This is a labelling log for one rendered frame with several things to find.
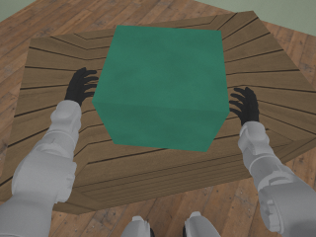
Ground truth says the left robot forearm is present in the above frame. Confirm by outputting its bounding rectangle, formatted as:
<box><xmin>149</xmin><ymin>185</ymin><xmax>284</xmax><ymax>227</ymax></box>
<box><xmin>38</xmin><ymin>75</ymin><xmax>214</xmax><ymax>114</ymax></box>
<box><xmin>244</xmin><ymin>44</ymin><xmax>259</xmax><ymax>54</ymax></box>
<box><xmin>11</xmin><ymin>100</ymin><xmax>82</xmax><ymax>195</ymax></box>

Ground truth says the robot right shin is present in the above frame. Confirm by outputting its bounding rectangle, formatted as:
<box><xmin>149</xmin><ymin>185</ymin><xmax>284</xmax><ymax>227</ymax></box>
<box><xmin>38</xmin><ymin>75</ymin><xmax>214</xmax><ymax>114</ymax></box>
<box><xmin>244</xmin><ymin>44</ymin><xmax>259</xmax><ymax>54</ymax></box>
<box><xmin>189</xmin><ymin>211</ymin><xmax>201</xmax><ymax>219</ymax></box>

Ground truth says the left robot thigh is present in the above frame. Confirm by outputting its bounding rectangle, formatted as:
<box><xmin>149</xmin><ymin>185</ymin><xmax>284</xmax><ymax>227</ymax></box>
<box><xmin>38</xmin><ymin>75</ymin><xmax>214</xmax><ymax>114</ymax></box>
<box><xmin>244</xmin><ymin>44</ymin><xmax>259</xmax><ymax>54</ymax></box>
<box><xmin>120</xmin><ymin>220</ymin><xmax>151</xmax><ymax>237</ymax></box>

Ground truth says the pedestal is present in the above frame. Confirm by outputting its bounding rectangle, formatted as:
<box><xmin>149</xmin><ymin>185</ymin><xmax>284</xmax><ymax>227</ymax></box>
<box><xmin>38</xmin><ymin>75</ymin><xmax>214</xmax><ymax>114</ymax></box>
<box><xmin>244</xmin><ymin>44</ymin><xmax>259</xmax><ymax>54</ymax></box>
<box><xmin>0</xmin><ymin>10</ymin><xmax>316</xmax><ymax>215</ymax></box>

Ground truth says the robot left upper arm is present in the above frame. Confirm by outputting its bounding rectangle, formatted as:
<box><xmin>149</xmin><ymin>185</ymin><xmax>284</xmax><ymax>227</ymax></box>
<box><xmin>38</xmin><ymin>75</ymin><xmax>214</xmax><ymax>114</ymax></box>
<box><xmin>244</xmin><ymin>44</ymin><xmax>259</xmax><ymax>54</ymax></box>
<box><xmin>0</xmin><ymin>150</ymin><xmax>77</xmax><ymax>237</ymax></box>

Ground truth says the robot right hand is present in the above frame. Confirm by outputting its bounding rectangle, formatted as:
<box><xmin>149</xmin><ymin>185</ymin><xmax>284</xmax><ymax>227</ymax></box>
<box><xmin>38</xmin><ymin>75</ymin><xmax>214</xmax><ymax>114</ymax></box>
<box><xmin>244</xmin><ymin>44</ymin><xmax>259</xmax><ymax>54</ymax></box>
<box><xmin>229</xmin><ymin>87</ymin><xmax>260</xmax><ymax>126</ymax></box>

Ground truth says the right robot forearm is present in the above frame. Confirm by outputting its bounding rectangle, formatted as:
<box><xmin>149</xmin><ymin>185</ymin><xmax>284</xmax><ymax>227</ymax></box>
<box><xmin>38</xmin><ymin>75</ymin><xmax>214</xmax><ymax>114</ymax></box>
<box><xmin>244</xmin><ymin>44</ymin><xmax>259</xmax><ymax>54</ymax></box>
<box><xmin>238</xmin><ymin>120</ymin><xmax>316</xmax><ymax>196</ymax></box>

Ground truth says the robot left hand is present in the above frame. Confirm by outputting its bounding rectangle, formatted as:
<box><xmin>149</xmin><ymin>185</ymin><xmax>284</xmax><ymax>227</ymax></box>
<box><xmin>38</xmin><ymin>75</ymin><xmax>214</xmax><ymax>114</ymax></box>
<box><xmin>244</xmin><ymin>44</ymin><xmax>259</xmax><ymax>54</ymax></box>
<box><xmin>64</xmin><ymin>67</ymin><xmax>99</xmax><ymax>107</ymax></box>

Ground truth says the carton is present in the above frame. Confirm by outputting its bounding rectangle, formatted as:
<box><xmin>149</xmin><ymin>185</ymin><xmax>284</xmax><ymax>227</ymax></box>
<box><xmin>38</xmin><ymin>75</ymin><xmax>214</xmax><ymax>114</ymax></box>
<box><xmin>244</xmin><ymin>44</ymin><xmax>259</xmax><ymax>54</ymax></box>
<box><xmin>92</xmin><ymin>25</ymin><xmax>230</xmax><ymax>152</ymax></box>

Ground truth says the robot right upper arm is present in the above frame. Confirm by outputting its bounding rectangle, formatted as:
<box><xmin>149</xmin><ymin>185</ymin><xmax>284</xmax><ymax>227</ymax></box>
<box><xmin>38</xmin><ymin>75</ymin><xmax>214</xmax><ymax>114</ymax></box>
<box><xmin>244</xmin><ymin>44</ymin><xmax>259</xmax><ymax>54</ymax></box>
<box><xmin>258</xmin><ymin>181</ymin><xmax>316</xmax><ymax>237</ymax></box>

